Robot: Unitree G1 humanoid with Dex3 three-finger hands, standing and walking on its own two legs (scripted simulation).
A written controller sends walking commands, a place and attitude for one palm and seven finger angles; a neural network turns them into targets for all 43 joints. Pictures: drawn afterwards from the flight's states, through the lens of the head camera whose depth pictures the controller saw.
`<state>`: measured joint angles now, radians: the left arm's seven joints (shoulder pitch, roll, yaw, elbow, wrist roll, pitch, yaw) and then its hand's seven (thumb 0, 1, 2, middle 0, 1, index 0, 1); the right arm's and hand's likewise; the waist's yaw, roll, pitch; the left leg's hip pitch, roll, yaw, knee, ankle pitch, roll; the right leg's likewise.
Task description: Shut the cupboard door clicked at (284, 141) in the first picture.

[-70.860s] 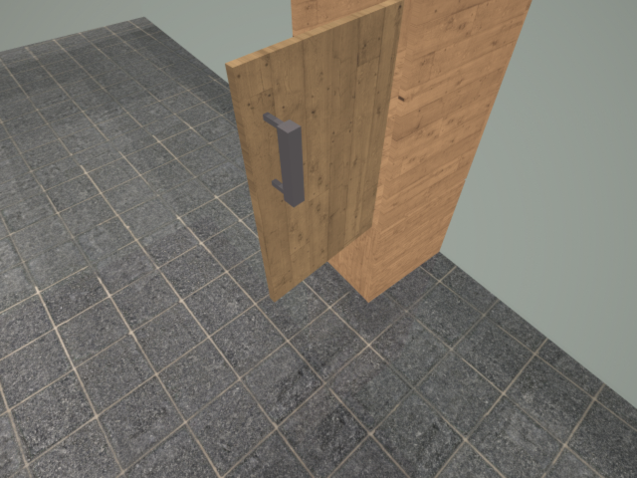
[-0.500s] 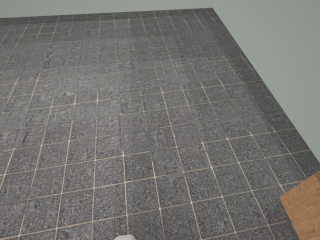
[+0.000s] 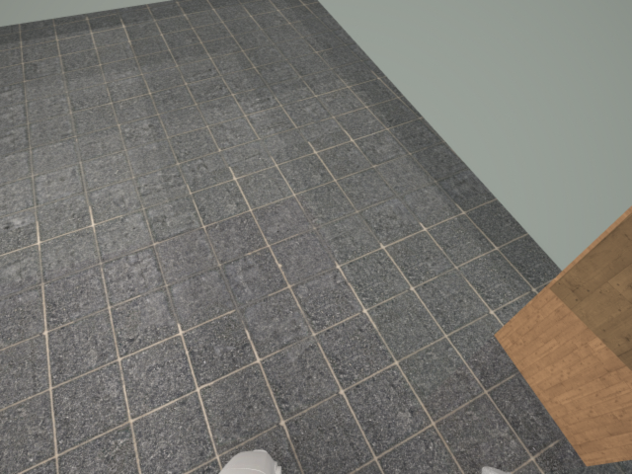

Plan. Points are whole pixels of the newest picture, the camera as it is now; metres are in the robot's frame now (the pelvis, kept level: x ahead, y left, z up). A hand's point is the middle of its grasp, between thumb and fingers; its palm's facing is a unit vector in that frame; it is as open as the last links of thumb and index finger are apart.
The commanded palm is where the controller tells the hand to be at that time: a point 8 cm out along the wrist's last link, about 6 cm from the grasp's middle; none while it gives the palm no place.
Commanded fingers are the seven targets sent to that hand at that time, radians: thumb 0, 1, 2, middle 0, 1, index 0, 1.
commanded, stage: turn to face it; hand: left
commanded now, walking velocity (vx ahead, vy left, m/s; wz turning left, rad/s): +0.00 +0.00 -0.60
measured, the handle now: out of the picture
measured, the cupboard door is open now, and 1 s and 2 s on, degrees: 6 6 6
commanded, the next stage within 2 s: take the last steps up to it in 1.54 s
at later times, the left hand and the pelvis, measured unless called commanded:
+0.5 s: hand (225, 418) +0.20 +0.16 -0.15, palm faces -0.32 -0.90 -0.28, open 7.4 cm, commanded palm none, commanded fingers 0.00 0.90 0.90 -0.20 -0.30 -0.20 -0.30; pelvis +0.02 +0.00 -0.01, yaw -19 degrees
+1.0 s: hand (258, 387) +0.25 +0.12 -0.16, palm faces -0.57 -0.79 -0.23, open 7.4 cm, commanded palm none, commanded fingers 0.00 0.90 0.90 -0.20 -0.30 -0.20 -0.30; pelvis +0.04 +0.00 +0.00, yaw -36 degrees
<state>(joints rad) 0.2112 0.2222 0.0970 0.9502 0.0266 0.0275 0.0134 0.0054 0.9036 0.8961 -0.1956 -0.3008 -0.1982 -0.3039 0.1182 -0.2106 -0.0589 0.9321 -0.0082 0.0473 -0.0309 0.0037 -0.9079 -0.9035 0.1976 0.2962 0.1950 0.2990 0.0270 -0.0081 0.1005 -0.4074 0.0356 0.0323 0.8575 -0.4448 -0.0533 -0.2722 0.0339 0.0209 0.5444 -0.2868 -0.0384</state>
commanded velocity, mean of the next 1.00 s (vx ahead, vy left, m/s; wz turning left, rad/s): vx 0.00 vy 0.00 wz -0.60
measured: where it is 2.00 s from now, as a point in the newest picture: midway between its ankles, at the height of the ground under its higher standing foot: outside the picture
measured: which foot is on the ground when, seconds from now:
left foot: up 0.00-0.06, down 0.08-0.38, up 0.40-0.70, down 0.72-1.00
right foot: down 0.00-0.06, up 0.08-0.36, down 0.38-0.70, up 0.72-1.00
